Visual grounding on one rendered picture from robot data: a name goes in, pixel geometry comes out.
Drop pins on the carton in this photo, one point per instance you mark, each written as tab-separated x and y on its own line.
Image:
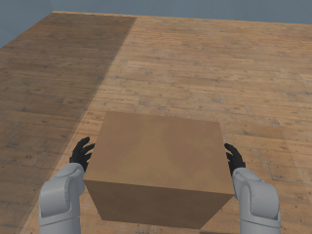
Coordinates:
158	170

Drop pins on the robot left forearm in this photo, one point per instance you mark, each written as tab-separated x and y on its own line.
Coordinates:
59	201

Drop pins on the robot right forearm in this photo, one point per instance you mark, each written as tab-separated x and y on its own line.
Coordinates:
259	203

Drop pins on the robot left hand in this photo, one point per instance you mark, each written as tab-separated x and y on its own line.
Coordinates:
78	153

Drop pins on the robot right hand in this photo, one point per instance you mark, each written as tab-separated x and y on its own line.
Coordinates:
235	159

